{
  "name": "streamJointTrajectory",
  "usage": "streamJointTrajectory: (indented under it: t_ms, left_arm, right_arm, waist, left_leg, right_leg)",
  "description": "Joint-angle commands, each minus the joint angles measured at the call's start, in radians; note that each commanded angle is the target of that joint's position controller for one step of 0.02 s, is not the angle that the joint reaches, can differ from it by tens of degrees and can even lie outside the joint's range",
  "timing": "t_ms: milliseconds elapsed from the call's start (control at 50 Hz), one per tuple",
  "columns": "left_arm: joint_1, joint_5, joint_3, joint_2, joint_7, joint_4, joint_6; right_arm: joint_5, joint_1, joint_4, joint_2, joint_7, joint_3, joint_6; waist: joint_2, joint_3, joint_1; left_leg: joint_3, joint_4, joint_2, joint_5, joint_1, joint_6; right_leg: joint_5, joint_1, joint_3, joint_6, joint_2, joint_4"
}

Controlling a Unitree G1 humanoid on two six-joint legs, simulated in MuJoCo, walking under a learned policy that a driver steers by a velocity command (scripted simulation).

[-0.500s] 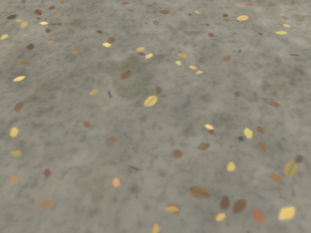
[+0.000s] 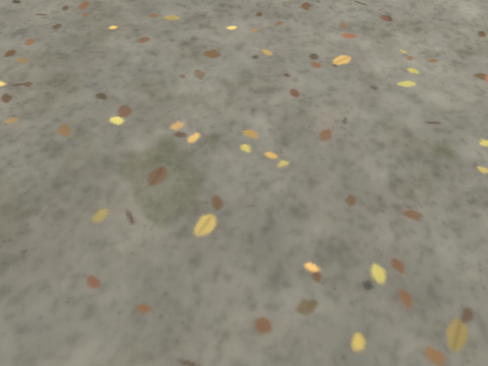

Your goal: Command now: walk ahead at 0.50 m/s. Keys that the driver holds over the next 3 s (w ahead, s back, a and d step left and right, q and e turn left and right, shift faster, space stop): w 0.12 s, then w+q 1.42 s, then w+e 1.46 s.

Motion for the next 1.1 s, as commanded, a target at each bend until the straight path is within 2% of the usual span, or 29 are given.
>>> streamJointTrajectory:
  t_ms: [20, 100, 160, 200, 220, 240, 260, 280, 300, 320, 340, 380, 420, 480, 580, 660, 720, 740, 760, 780, 800, 820, 840, 860, 880, 900, 920, 980, 1100]
  left_arm:
    - [-0.065, -0.001, 0.002, 0.030, -0.008, -0.065, -0.016]
    - [-0.184, -0.010, -0.002, 0.029, -0.026, -0.104, -0.028]
    - [-0.224, -0.011, 0.003, 0.046, -0.042, -0.131, -0.039]
    - [-0.160, -0.009, 0.016, 0.077, -0.044, -0.116, -0.048]
    - [-0.059, -0.007, 0.032, 0.103, -0.039, -0.088, -0.051]
    - [0.103, 0.000, 0.057, 0.157, -0.028, -0.042, -0.052]
    - [0.283, 0.011, 0.076, 0.235, -0.015, -0.017, -0.047]
    - [0.284, 0.014, 0.078, 0.259, -0.020, -0.003, -0.038]
    - [0.247, 0.002, 0.053, 0.149, -0.019, -0.017, -0.038]
    - [0.185, -0.003, 0.041, 0.108, -0.015, -0.020, -0.039]
    - [0.121, 0.001, 0.033, 0.086, -0.016, -0.022, -0.042]
    - [0.055, 0.016, 0.027, 0.051, -0.016, -0.014, -0.050]
    - [0.036, 0.016, 0.033, 0.057, -0.015, 0.001, -0.063]
    - [0.042, 0.018, 0.045, 0.087, -0.005, 0.026, -0.067]
    - [0.076, 0.012, 0.055, 0.129, 0.011, 0.047, -0.048]
    - [0.139, -0.007, 0.066, 0.161, 0.015, 0.072, -0.019]
    - [0.122, -0.022, 0.078, 0.195, 0.020, 0.069, 0.003]
    - [0.111, -0.027, 0.083, 0.208, 0.022, 0.064, 0.011]
    - [0.092, -0.032, 0.082, 0.209, 0.024, 0.059, 0.018]
    - [0.096, -0.023, 0.071, 0.182, 0.026, 0.052, 0.016]
    - [0.170, 0.023, 0.028, 0.039, 0.017, 0.001, -0.002]
    - [0.136, 0.002, 0.018, 0.059, 0.003, -0.022, -0.044]
    - [0.022, -0.038, 0.038, 0.134, -0.008, -0.051, -0.069]
    - [-0.002, -0.040, 0.032, 0.124, -0.009, -0.062, -0.083]
    - [0.004, -0.016, 0.034, 0.119, 0.000, -0.047, -0.087]
    - [0.021, -0.001, 0.043, 0.132, 0.003, -0.038, -0.078]
    - [0.035, 0.003, 0.046, 0.134, 0.001, -0.037, -0.064]
    - [0.017, 0.020, 0.039, 0.092, 0.004, -0.049, -0.036]
    - [-0.186, 0.006, 0.019, 0.053, -0.006, -0.112, -0.040]
  right_arm:
    - [0.007, -0.025, -0.051, -0.167, -0.014, -0.039, -0.010]
    - [0.014, 0.047, -0.006, -0.181, -0.018, -0.043, 0.005]
    - [0.020, 0.069, 0.019, -0.185, -0.025, -0.048, 0.022]
    - [0.022, 0.048, 0.020, -0.202, -0.031, -0.054, 0.032]
    - [0.022, 0.023, 0.015, -0.208, -0.033, -0.054, 0.036]
    - [0.013, 0.017, 0.005, -0.178, -0.034, -0.042, 0.037]
    - [-0.015, 0.024, -0.028, -0.108, -0.035, -0.015, 0.033]
    - [0.015, 0.165, -0.033, -0.017, -0.029, 0.006, 0.014]
    - [0.040, 0.091, -0.017, -0.142, -0.029, -0.022, 0.005]
    - [0.051, 0.008, -0.042, -0.176, -0.028, -0.037, 0.002]
    - [0.044, -0.025, -0.046, -0.160, -0.033, -0.037, 0.005]
    - [0.033, -0.014, -0.043, -0.126, -0.032, -0.043, 0.026]
    - [0.035, -0.007, -0.049, -0.086, -0.030, -0.040, 0.049]
    - [0.025, -0.063, -0.085, -0.077, -0.031, -0.040, 0.063]
    - [0.022, -0.211, -0.137, -0.048, 0.002, -0.025, 0.049]
    - [0.022, -0.317, -0.199, -0.051, 0.026, -0.021, 0.051]
    - [0.021, -0.291, -0.224, -0.088, 0.036, -0.040, 0.059]
    - [0.021, -0.227, -0.215, -0.114, 0.035, -0.055, 0.063]
    - [0.023, -0.097, -0.184, -0.152, 0.030, -0.080, 0.066]
    - [0.026, 0.075, -0.137, -0.219, 0.013, -0.116, 0.074]
    - [0.033, 0.084, -0.130, -0.338, -0.004, -0.138, 0.074]
    - [0.021, 0.082, -0.180, -0.305, 0.007, -0.117, 0.051]
    - [0.013, 0.055, -0.173, -0.229, 0.015, -0.095, 0.034]
    - [0.014, 0.011, -0.173, -0.202, 0.015, -0.086, 0.023]
    - [0.015, -0.059, -0.181, -0.173, 0.013, -0.078, 0.020]
    - [0.008, -0.105, -0.197, -0.143, 0.009, -0.066, 0.019]
    - [0.001, -0.121, -0.208, -0.139, 0.005, -0.063, 0.019]
    - [0.012, -0.095, -0.202, -0.169, -0.013, -0.071, 0.014]
    - [0.018, -0.020, -0.172, -0.189, -0.038, -0.077, 0.028]
  waist:
    - [0.105, 0.028, 0.010]
    - [0.103, 0.058, -0.031]
    - [0.112, 0.066, -0.019]
    - [0.133, 0.029, 0.028]
    - [0.134, -0.030, 0.088]
    - [0.117, -0.150, 0.157]
    - [-0.030, -0.319, 0.209]
    - [-0.280, -0.416, 0.129]
    - [-0.139, -0.305, 0.169]
    - [-0.096, -0.171, 0.157]
    - [-0.029, -0.109, 0.123]
    - [-0.058, -0.045, 0.070]
    - [-0.049, -0.018, 0.049]
    - [-0.016, 0.020, 0.047]
    - [0.013, 0.056, 0.101]
    - [0.020, 0.086, 0.133]
    - [-0.019, 0.040, 0.085]
    - [-0.035, -0.007, 0.042]
    - [-0.024, -0.074, -0.036]
    - [0.031, -0.162, -0.117]
    - [0.306, -0.209, -0.024]
    - [0.259, -0.381, -0.036]
    - [0.163, -0.272, -0.069]
    - [0.120, -0.170, -0.035]
    - [0.057, -0.110, 0.012]
    - [0.069, -0.086, 0.046]
    - [0.086, -0.079, 0.065]
    - [0.074, -0.056, 0.072]
    - [0.130, -0.001, -0.003]
  left_leg:
    - [-0.130, -0.122, 0.245, 0.202, -0.015, 0.131]
    - [-0.129, -0.095, 0.280, 0.189, 0.074, 0.128]
    - [-0.168, -0.031, 0.321, 0.259, 0.160, 0.115]
    - [-0.188, 0.045, 0.322, 0.390, 0.178, 0.098]
    - [-0.167, 0.152, 0.290, 0.519, 0.151, 0.079]
    - [-0.134, 0.342, 0.234, 0.500, 0.044, 0.048]
    - [-0.084, 0.672, 0.143, 0.142, -0.179, 0.006]
    - [-0.125, 0.947, 0.007, -0.444, -0.528, -0.039]
    - [-0.207, 1.039, 0.068, -0.419, -0.621, -0.039]
    - [-0.184, 1.034, 0.112, -0.318, -0.654, -0.033]
    - [-0.168, 1.001, 0.154, -0.234, -0.611, -0.040]
    - [-0.172, 0.939, 0.201, -0.139, -0.521, -0.051]
    - [-0.159, 0.919, 0.213, -0.110, -0.502, -0.061]
    - [-0.165, 0.829, 0.220, -0.006, -0.571, -0.079]
    - [-0.083, 0.545, 0.201, 0.195, -0.557, -0.069]
    - [-0.034, 0.433, 0.183, 0.146, -0.596, -0.037]
    - [0.031, 0.408, 0.116, 0.010, -0.497, 0.014]
    - [0.058, 0.409, 0.077, -0.036, -0.404, 0.037]
    - [0.078, 0.361, 0.030, -0.015, -0.229, 0.069]
    - [0.009, 0.315, 0.028, 0.026, 0.062, 0.111]
    - [-0.479, 0.257, 0.280, -0.060, 0.381, 0.257]
    - [-0.909, 0.078, 0.412, -0.222, 0.497, 0.378]
    - [-0.791, 0.038, 0.390, -0.180, 0.443, 0.311]
    - [-0.650, 0.045, 0.348, -0.099, 0.311, 0.272]
    - [-0.544, 0.047, 0.303, 0.012, 0.174, 0.238]
    - [-0.472, 0.033, 0.271, 0.113, 0.079, 0.220]
    - [-0.449, 0.013, 0.256, 0.163, 0.021, 0.218]
    - [-0.369, -0.016, 0.225, 0.265, -0.071, 0.224]
    - [-0.318, -0.006, 0.159, 0.093, -0.132, 0.146]
  right_leg:
    - [0.159, 0.011, -0.015, 0.005, 0.009, -0.169]
    - [0.178, 0.012, -0.032, -0.009, 0.038, -0.295]
    - [0.087, 0.013, -0.019, -0.040, 0.053, -0.357]
    - [0.020, 0.127, -0.035, -0.061, 0.083, -0.387]
    - [0.028, 0.282, -0.061, -0.082, 0.111, -0.421]
    - [0.065, 0.547, -0.038, -0.117, 0.077, -0.392]
    - [0.080, 0.853, 0.198, -0.175, -0.140, -0.357]
    - [-0.136, 1.090, 0.620, -0.310, -0.313, -0.484]
    - [-0.258, 0.997, 0.582, -0.268, -0.277, -0.543]
    - [-0.234, 0.866, 0.422, -0.225, -0.246, -0.567]
    - [-0.151, 0.739, 0.323, -0.205, -0.207, -0.600]
    - [-0.048, 0.583, 0.171, -0.187, -0.153, -0.667]
    - [0.035, 0.519, 0.081, -0.199, -0.144, -0.713]
    - [0.118, 0.516, -0.023, -0.208, -0.142, -0.743]
    - [0.164, 0.573, -0.169, -0.185, -0.122, -0.751]
    - [0.228, 0.714, -0.211, -0.169, -0.167, -0.704]
    - [0.573, 0.783, -0.253, -0.136, -0.179, -0.561]
    - [0.717, 0.784, -0.266, -0.125, -0.173, -0.450]
    - [0.767, 0.739, -0.289, -0.102, -0.145, -0.268]
    - [0.597, 0.560, -0.296, -0.060, -0.103, -0.003]
    - [-0.248, 0.113, -0.273, 0.004, 0.063, 0.362]
    - [-0.532, -0.058, -0.008, 0.007, 0.169, 0.542]
    - [-0.444, -0.155, 0.049, -0.018, 0.110, 0.545]
    - [-0.354, -0.147, 0.042, -0.038, 0.067, 0.465]
    - [-0.293, -0.086, 0.041, -0.035, 0.029, 0.373]
    - [-0.251, -0.013, 0.046, -0.030, 0.005, 0.307]
    - [-0.227, 0.035, 0.046, -0.020, 0.000, 0.276]
    - [-0.152, 0.057, 0.018, 0.031, 0.016, 0.145]
    - [0.164, 0.115, 0.010, 0.058, 0.090, -0.256]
